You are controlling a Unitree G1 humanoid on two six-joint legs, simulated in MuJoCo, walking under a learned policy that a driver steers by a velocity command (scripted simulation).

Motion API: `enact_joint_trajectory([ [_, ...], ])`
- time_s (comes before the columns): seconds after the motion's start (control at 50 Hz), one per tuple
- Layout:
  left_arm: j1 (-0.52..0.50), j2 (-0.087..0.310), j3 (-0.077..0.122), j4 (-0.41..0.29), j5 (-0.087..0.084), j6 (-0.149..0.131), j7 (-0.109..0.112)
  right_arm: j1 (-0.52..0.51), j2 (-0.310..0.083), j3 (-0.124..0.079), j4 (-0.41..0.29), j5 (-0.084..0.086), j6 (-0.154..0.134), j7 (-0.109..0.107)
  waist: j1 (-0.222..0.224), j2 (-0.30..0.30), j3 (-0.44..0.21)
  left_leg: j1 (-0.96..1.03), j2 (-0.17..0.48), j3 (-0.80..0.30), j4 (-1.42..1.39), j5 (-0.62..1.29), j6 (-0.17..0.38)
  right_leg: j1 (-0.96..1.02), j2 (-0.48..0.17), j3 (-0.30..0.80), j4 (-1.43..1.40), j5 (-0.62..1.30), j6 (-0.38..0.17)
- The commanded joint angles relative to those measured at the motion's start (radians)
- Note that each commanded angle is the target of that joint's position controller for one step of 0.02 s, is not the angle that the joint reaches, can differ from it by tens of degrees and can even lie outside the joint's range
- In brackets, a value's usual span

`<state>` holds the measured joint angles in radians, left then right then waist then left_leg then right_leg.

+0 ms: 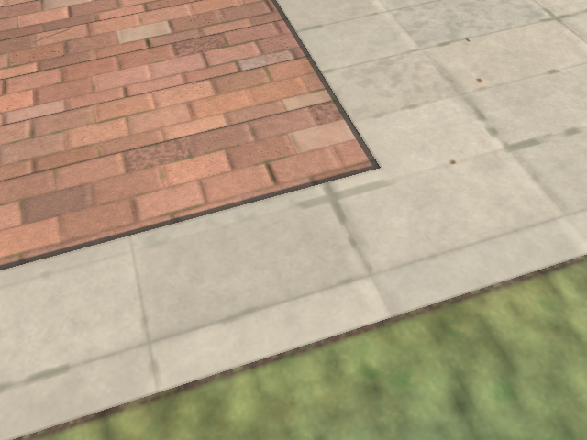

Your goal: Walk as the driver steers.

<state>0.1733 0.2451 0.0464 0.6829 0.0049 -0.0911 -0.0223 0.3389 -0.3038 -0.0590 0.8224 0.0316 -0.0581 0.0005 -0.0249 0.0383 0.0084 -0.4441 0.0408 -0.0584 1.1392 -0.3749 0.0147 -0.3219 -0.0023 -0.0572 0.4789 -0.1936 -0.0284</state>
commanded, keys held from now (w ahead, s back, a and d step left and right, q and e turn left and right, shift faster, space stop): w+q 0.90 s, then w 0.10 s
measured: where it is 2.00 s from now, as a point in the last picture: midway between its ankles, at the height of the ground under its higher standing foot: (145, 279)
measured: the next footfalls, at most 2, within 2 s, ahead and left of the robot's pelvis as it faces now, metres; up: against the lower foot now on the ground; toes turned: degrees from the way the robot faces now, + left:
left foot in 0.40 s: +0.33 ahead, +0.18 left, +0.00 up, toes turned +17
right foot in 0.88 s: +0.67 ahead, +0.11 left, +0.00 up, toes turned +35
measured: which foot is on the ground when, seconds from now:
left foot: up 0.00-0.38, down 0.40-0.90, up 0.92-1.00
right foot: down 0.00-0.38, up 0.40-0.86, down 0.88-1.00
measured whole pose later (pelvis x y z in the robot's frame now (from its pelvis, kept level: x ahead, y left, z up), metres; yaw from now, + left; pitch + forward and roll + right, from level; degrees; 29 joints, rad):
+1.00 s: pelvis +0.53 +0.14 -0.01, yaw +35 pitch +2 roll -1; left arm 0.15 0.27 0.06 0.71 0.01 -0.11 -0.02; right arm 0.34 -0.30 -0.06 0.72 0.02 -0.03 -0.01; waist -0.02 0.04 0.01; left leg -0.39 -0.05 -0.11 1.17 -0.42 0.03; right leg -0.35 0.04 -0.01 0.50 -0.18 -0.03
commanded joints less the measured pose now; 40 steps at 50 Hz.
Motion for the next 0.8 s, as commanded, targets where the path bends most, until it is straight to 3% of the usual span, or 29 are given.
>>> enact_joint_trajectory([
  [0.02, 0.038, 0.095, 0.034, -0.013, 0.006, -0.022, 0.002, -0.011, -0.056, -0.022, -0.081, 0.0, 0.008, 0.002, 0.023, -0.16, -0.024, -0.233, 0.092, -0.05, 0.035, 0.114, -0.01, 0.208, -0.262, 0.248, -0.301, 0.089, -0.153],
  [0.12, 0.064, 0.136, 0.054, 0.04, 0.01, -0.03, 0.021, -0.1, -0.025, -0.017, -0.126, -0.008, 0.025, 0.009, 0.025, -0.096, 0.017, -0.298, 0.091, -0.058, -0.124, 0.281, -0.032, 0.223, -0.265, 0.072, -0.338, 0.266, -0.162],
  [0.2, 0.094, 0.175, 0.064, 0.067, 0.002, -0.018, 0.032, -0.233, -0.006, -0.003, -0.171, -0.012, 0.019, 0.036, 0.072, -0.081, 0.057, -0.262, 0.076, 0.014, -0.341, 0.417, -0.014, 0.25, -0.259, -0.04, -0.346, 0.261, -0.138],
  [0.3, 0.145, 0.216, 0.079, 0.106, -0.023, 0.012, 0.035, -0.34, -0.022, -0.004, -0.24, -0.009, 0.02, 0.063, 0.093, -0.087, 0.087, -0.256, 0.048, 0.089, -0.473, 0.302, 0.043, 0.388, -0.298, -0.107, -0.273, 0.373, -0.105],
  [0.34, 0.133, 0.249, 0.087, 0.105, -0.03, 0.025, 0.039, -0.297, -0.053, -0.021, -0.248, -0.011, 0.026, 0.065, 0.05, -0.123, 0.031, -0.135, -0.018, 0.152, -0.483, 0.198, 0.084, 0.415, -0.295, -0.14, -0.142, 0.707, -0.083],
  [0.36, 0.124, 0.262, 0.089, 0.104, -0.034, 0.034, 0.042, -0.205, -0.083, -0.04, -0.231, -0.01, 0.029, 0.062, -0.006, -0.132, -0.027, -0.01, -0.064, 0.18, -0.497, 0.164, 0.11, 0.407, -0.282, -0.159, -0.002, 0.854, -0.07],
  [0.38, 0.112, 0.253, 0.084, 0.099, -0.038, 0.039, 0.046, -0.043, -0.136, -0.071, -0.189, -0.007, 0.031, 0.052, -0.095, -0.111, -0.111, 0.229, -0.113, 0.185, -0.564, 0.223, 0.148, 0.322, -0.244, -0.187, 0.212, 0.854, -0.039],
  [0.4, 0.134, 0.205, 0.064, 0.08, -0.011, 0.032, 0.048, 0.107, -0.229, -0.106, -0.155, -0.005, 0.043, 0.029, -0.147, 0.013, -0.2, 0.539, 0.011, -0.036, -0.587, 0.247, 0.207, 0.059, -0.196, -0.187, 0.532, 0.496, 0.012],
  [0.42, 0.222, 0.061, 0.017, 0.02, 0.018, 0.002, 0.032, 0.05, -0.326, -0.111, -0.172, -0.003, 0.03, 0.027, -0.006, 0.247, -0.297, 0.823, 0.252, -0.626, -0.713, 0.059, 0.399, -0.371, 0.016, -0.047, 0.858, -0.398, 0.068],
  [0.44, 0.095, 0.153, 0.03, 0.01, -0.022, -0.035, 0.02, 0.085, -0.233, -0.085, -0.196, -0.009, 0.015, 0.033, -0.098, 0.109, -0.371, 0.841, 0.29, -0.759, -0.844, -0.034, 0.395, -0.472, 0.005, 0.15, 0.934, -0.392, 0.048],
  [0.46, 0.012, 0.189, 0.04, -0.018, -0.053, -0.051, 0.015, 0.051, -0.181, -0.069, -0.184, -0.016, 0.002, 0.037, -0.097, 0.065, -0.223, 0.74, 0.264, -0.613, -0.856, 0.05, 0.346, -0.537, -0.035, 0.143, 0.902, -0.291, 0.025],
  [0.48, 0.008, 0.173, 0.034, -0.014, -0.036, -0.058, 0.023, -0.009, -0.154, -0.06, -0.189, -0.012, -0.004, 0.035, -0.049, -0.012, -0.147, 0.59, 0.22, -0.493, -0.848, 0.154, 0.313, -0.492, -0.079, 0.142, 0.817, -0.205, 0.016],
  [0.5, 0.016, 0.178, 0.04, -0.001, -0.008, -0.055, 0.031, -0.076, -0.121, -0.05, -0.202, -0.014, -0.003, 0.032, -0.006, -0.026, -0.095, 0.455, 0.179, -0.395, -0.855, 0.262, 0.288, -0.419, -0.107, 0.141, 0.733, -0.158, 0.024],
  [0.52, 0.04, 0.183, 0.046, 0.004, 0.0, -0.043, 0.03, -0.111, -0.101, -0.042, -0.221, -0.027, -0.004, 0.027, 0.028, -0.001, -0.084, 0.369, 0.154, -0.347, -0.876, 0.336, 0.282, -0.349, -0.126, 0.15, 0.694, -0.122, 0.03],
  [0.58, 0.041, 0.149, 0.041, 0.0, 0.012, -0.012, 0.03, -0.11, -0.117, -0.046, -0.216, -0.025, -0.011, 0.014, 0.05, -0.004, -0.06, 0.248, 0.119, -0.266, -0.912, 0.471, 0.291, -0.298, -0.113, 0.122, 0.583, -0.063, 0.071],
  [0.68, -0.149, 0.098, 0.017, -0.048, 0.009, -0.011, 0.021, -0.036, -0.142, -0.053, -0.18, -0.012, -0.002, -0.011, -0.017, 0.031, -0.014, 0.192, 0.043, -0.185, -0.897, 0.399, 0.223, -0.258, -0.046, 0.107, 0.213, 0.235, 0.099],
  [0.74, -0.233, 0.108, 0.016, -0.072, -0.007, -0.022, 0.006, 0.015, -0.152, -0.056, -0.157, -0.006, 0.005, -0.015, -0.05, 0.047, -0.002, 0.211, 0.06, -0.235, -0.872, 0.32, 0.205, -0.205, -0.01, 0.113, 0.091, 0.293, 0.091],
  [0.8, -0.242, 0.144, 0.029, -0.081, -0.011, -0.035, -0.006, 0.034, -0.141, -0.054, -0.145, -0.003, 0.014, -0.021, -0.042, 0.062, -0.004, 0.302, 0.094, -0.326, -0.791, 0.29, 0.191, -0.184, 0.001, 0.141, 0.017, 0.218, 0.063],
])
